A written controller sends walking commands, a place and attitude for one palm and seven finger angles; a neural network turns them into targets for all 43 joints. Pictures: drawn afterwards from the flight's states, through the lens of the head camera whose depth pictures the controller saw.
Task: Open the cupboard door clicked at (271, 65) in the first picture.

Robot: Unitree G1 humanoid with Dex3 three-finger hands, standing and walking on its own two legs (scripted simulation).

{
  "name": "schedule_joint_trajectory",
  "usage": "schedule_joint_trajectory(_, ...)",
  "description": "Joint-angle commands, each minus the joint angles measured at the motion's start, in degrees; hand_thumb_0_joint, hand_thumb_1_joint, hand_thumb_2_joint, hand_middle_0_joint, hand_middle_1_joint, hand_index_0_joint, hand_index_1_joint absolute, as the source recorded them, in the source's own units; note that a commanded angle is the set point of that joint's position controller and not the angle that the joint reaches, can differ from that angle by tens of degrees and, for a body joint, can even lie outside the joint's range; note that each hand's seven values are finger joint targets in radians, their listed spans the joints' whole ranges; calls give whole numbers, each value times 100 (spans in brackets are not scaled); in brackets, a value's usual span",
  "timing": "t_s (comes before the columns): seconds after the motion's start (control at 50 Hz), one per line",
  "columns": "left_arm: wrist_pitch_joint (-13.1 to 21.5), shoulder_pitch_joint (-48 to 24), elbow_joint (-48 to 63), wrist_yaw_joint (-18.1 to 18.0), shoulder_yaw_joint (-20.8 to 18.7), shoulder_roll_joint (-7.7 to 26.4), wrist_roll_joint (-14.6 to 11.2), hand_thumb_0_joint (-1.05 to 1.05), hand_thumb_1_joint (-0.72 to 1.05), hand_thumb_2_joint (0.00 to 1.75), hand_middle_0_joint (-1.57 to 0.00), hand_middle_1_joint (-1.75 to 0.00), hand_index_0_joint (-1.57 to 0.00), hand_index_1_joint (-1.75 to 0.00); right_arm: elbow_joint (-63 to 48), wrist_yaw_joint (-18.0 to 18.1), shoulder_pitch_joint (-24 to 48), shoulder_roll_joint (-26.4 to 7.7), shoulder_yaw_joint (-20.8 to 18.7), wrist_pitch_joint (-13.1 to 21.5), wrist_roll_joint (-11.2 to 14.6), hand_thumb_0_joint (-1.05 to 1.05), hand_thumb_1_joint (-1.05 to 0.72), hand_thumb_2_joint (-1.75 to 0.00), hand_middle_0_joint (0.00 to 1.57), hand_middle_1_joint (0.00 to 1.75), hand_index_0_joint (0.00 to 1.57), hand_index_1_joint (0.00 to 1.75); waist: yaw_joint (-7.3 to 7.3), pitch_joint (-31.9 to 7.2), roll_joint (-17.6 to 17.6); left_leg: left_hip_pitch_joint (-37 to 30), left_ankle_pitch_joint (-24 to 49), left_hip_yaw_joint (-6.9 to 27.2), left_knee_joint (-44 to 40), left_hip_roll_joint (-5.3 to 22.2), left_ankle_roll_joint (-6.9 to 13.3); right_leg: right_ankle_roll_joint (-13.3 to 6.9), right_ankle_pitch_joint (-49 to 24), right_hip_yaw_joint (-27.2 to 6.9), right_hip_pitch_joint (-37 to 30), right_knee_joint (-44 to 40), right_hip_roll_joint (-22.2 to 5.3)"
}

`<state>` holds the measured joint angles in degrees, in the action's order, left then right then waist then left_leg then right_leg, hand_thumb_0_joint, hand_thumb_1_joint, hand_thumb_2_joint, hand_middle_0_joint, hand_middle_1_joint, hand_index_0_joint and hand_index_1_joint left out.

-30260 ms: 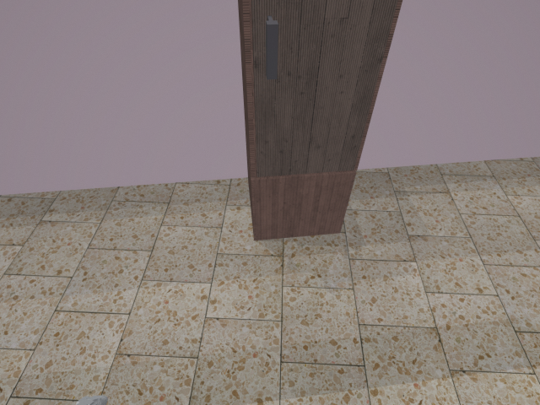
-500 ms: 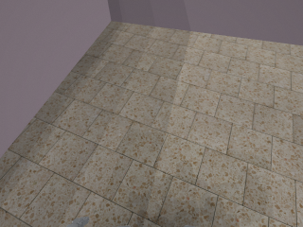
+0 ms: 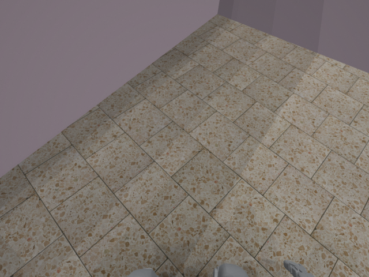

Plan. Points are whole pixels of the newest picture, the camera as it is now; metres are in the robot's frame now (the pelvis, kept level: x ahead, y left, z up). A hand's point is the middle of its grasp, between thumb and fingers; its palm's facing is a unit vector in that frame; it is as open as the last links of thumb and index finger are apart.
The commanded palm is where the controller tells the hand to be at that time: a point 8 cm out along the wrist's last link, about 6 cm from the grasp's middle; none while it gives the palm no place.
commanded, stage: turn to face it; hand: left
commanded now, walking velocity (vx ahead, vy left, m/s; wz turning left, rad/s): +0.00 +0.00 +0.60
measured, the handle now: out of the picture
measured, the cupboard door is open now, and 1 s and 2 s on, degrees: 44 44 44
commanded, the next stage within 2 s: none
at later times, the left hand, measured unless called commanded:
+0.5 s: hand out of the picture +0.04 +0.16 -0.16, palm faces +0.35 -0.91 -0.21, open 7.3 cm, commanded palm none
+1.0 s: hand out of the picture +0.05 +0.16 -0.14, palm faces +0.56 -0.78 -0.28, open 7.4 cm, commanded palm none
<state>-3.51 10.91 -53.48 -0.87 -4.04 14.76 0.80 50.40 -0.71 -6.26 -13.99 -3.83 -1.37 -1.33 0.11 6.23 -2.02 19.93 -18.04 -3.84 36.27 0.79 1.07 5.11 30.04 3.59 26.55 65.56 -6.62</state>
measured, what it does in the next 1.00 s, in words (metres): walks ahead, turning left: right foot, then left foot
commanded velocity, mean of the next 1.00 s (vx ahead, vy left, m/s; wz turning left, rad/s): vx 0.00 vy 0.00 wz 0.60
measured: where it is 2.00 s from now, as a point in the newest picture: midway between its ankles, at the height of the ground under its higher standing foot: outside the picture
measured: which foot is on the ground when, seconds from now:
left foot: down 0.00-0.18, up 0.20-0.50, down 0.52-0.88, up 0.90-1.00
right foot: up 0.00-0.16, down 0.18-0.52, up 0.54-0.86, down 0.88-1.00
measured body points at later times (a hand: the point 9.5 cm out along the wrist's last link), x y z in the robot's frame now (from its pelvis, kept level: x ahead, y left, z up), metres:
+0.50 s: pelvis +0.04 -0.04 +0.01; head +0.10 -0.01 +0.45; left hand +0.02 +0.21 -0.14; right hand +0.23 -0.25 -0.13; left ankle +0.01 +0.06 -0.71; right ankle +0.05 -0.16 -0.72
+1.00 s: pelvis +0.08 -0.06 +0.01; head +0.14 -0.05 +0.45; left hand +0.02 +0.20 -0.12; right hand +0.29 -0.24 -0.15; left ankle -0.02 +0.03 -0.65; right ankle +0.14 -0.17 -0.72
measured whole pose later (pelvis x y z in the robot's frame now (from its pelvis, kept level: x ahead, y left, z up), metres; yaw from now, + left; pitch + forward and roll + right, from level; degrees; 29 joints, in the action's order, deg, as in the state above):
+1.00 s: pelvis +0.08 -0.06 +0.01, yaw +37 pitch +1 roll +1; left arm -0.6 9.1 -49.2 -1.4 -2.1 10.8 1.1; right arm 53.8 -1.3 -9.1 -14.6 -5.7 -5.1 -1.0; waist 1.9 5.9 1.8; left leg 28.5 -27.4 1.0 64.2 -1.4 -2.7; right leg 0.3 19.0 6.2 14.6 32.7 -4.8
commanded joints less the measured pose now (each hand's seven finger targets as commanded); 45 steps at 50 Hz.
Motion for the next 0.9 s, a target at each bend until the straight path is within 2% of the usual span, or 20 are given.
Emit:
schedule_joint_trajectory(0.0, 183, -120, 629, 49, -94, 285, -5, 0, 90, 90, -20, -30, -20, -30, -271, 127, -266, -1176, -272, 73, -30, 0, -90, -90, 20, 30, 20, 30, 88, -898, 1027, -827, 2725, 1399, -1375, 1353, 789, 36, -381, -210, 136, -727, 152)
schedule_joint_trajectory(0.12, 306, 546, 573, 41, -135, 382, 10, 0, 90, 90, -20, -30, -20, -30, -374, 72, 182, -1131, -340, -46, 6, 0, -90, -90, 20, 30, 20, 30, -253, -838, 1099, 182, 1520, 1586, -869, 911, 445, -64, -1475, 128, -1590, -3287, 566)
schedule_joint_trajectory(0.14, 381, 737, 559, -1, -188, 648, 46, 0, 90, 90, -20, -30, -20, -30, -432, 53, 180, -876, -315, -49, 57, 0, -90, -90, 20, 30, 20, 30, -357, -890, 358, 685, 755, 1309, -210, 487, 141, -199, -1710, -362, -2213, -4236, 32)
schedule_joint_trajectory(0.16, 447, 823, 576, -67, -301, 1242, 137, 0, 90, 90, -20, -30, -20, -30, -551, 10, 60, -405, -241, -41, 96, 0, -90, -90, 20, 30, 20, 30, -382, -904, -1581, 1685, -1202, 344, 1366, -420, -346, -815, -2204, -2271, -2652, -4928, -1689)
schedule_joint_trajectory(0.18, 418, 787, 644, -81, -251, 1367, 87, 0, 90, 90, -20, -30, -20, -30, -607, -15, 148, -540, -251, -59, 54, 0, -90, -90, 20, 30, 20, 30, -446, -915, -1574, 1517, -1935, 570, 2788, -260, -282, -1347, -2494, -2424, -1977, -4962, -2337)
schedule_joint_trajectory(0.2, 437, 511, 688, -116, -211, 1078, 78, 0, 90, 90, -20, -30, -20, -30, -508, -14, 151, -556, -277, -127, 48, 0, -90, -90, 20, 30, 20, 30, -255, -776, -1454, 1448, -1546, 761, 3573, -66, -281, -1364, -2125, -2283, -1513, -4974, -2059)
schedule_joint_trajectory(0.24, 387, -130, 827, -143, -112, 685, 76, 0, 90, 90, -20, -30, -20, -30, -345, -68, 44, -460, -235, -175, 33, 0, -90, -90, 20, 30, 20, 30, 58, -536, -1324, 1393, -927, 556, 3754, 205, -400, -1131, -2875, -943, -1378, -4665, -1466)
schedule_joint_trajectory(0.28, 432, -2, 807, -123, -94, 616, 81, 0, 90, 90, -20, -30, -20, -30, -302, -105, 88, -286, -158, -173, 56, 0, -90, -90, 20, 30, 20, 30, 26, -676, -1079, 1200, -873, 241, 2871, 157, -483, -1003, -4064, -217, -1776, -4375, -1253)
schedule_joint_trajectory(0.38, 463, 597, 535, -104, -204, 925, 95, 0, 90, 90, -20, -30, -20, -30, -372, -141, 385, -90, -33, -79, 94, 0, -90, -90, 20, 30, 20, 30, -300, -1005, -1003, 707, -903, -323, 787, -44, -436, -1010, -5626, 148, -2787, -3802, -1417)
schedule_joint_trajectory(0.46, 431, 347, 551, -40, -254, 948, 14, 0, 90, 90, -20, -30, -20, -30, -253, -117, -317, -421, -135, -25, 52, 0, -90, -90, 20, 30, 20, 30, 164, -1171, -612, -947, 668, -407, -970, -58, -210, -539, -4829, 683, -1840, -2747, -1318)
schedule_joint_trajectory(0.48, 394, 305, 720, -1, -222, 709, -26, 0, 90, 90, -20, -30, -20, -30, -206, -87, -719, -984, -280, 23, 0, 0, -90, -90, 20, 30, 20, 30, 386, -1480, 686, -2122, 2221, 964, -1175, 1019, 289, -167, -2907, 904, -492, -1636, -832)
schedule_joint_trajectory(0.5, 362, -59, 1017, 13, -75, 310, -41, 0, 90, 90, -20, -30, -20, -30, -145, -30, -1190, -1557, -433, 7, -8, 0, -90, -90, 20, 30, 20, 30, 680, -1502, 2187, -2502, 4559, 2767, -1398, 2474, 1292, 126, 961, 660, 812, -286, -109)
schedule_joint_trajectory(0.52, 267, -465, 1162, -52, -60, 472, 39, 0, 90, 90, -20, -30, -20, -30, -18, 9, -1409, -1529, -403, -18, 15, 0, -90, -90, 20, 30, 20, 30, 714, -1390, 1236, -2186, 3942, 2534, -1258, 2515, 1436, 18, 875, -33, 885, 206, -121)
schedule_joint_trajectory(0.56, 252, -530, 932, -48, -99, 357, -2, 0, 90, 90, -20, -30, -20, -30, -154, 132, -809, -1272, -366, 27, -8, 0, -90, -90, 20, 30, 20, 30, 465, -1026, 1510, -1495, 3164, 2198, -1402, 1956, 1192, 29, 177, -353, 970, 381, -139)
schedule_joint_trajectory(0.6, 199, -237, 724, 22, -118, 347, 17, 0, 90, 90, -20, -30, -20, -30, -251, 139, -342, -1073, -277, 59, -14, 0, -90, -90, 20, 30, 20, 30, 139, -837, 1056, -1094, 2740, 1654, -1503, 1463, 869, 29, -442, -331, 624, 104, -22)
schedule_joint_trajectory(0.8, 287, 89, 705, 6, -99, 308, -27, 0, 90, 90, -20, -30, -20, -30, -255, 101, -157, -1071, -338, -26, -9, 0, -90, -90, 20, 30, 20, 30, -59, -924, 1189, -403, 2469, 2002, -1066, 1021, 644, -98, -1100, -22, -1250, -3040, 598)
schedule_joint_trajectory(0.82, 346, 352, 652, -14, -131, 425, -20, 0, 90, 90, -20, -30, -20, -30, -297, 89, -51, -1004, -337, -30, 30, 0, -90, -90, 20, 30, 20, 30, -211, -992, 913, -103, 2144, 1915, -765, 813, 434, -129, -1690, -53, -1853, -3872, 517)
schedule_joint_trajectory(0.84, 419, 587, 614, -72, -217, 815, 46, 0, 90, 90, -20, -30, -20, -30, -373, 60, -93, -698, -306, -31, 88, 0, -90, -90, 20, 30, 20, 30, -319, -1120, -182, 786, 829, 1430, 125, 287, 59, -383, -2004, -999, -2755, -4702, -489)
schedule_joint_trajectory(0.86, 446, 660, 601, -107, -285, 1258, 111, 0, 90, 90, -20, -30, -20, -30, -517, 24, -46, -381, -245, -17, 101, 0, -90, -90, 20, 30, 20, 30, -384, -980, -1710, 1583, -1656, 442, 1639, -558, -362, -1115, -2957, -2397, -2802, -4964, -2038)
schedule_joint_trajectory(0.88, 448, 603, 632, -126, -221, 1160, 63, 0, 90, 90, -20, -30, -20, -30, -473, 13, -33, -598, -272, -68, 43, 0, -90, -90, 20, 30, 20, 30, -338, -914, -1354, 1432, -1783, 776, 2830, -218, -295, -1439, -3131, -2186, -2139, -4844, -2229)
